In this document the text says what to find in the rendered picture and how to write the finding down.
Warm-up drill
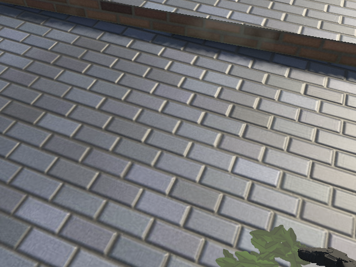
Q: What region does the robot right hand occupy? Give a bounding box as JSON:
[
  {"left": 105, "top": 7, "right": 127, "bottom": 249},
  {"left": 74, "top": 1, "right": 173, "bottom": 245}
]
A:
[{"left": 298, "top": 247, "right": 356, "bottom": 267}]

